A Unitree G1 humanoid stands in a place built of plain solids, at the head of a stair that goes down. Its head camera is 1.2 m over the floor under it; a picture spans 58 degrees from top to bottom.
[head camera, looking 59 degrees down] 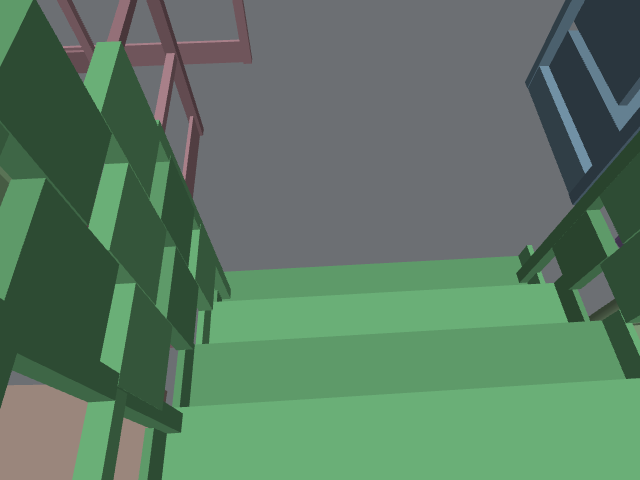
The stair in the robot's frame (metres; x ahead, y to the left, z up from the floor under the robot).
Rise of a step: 0.19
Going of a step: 0.23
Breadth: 1.40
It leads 3 degrees to the left of straight ahead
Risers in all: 4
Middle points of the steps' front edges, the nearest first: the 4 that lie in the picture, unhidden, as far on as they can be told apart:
0.25 -0.28 0.00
0.48 -0.27 -0.18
0.70 -0.25 -0.37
0.93 -0.24 -0.56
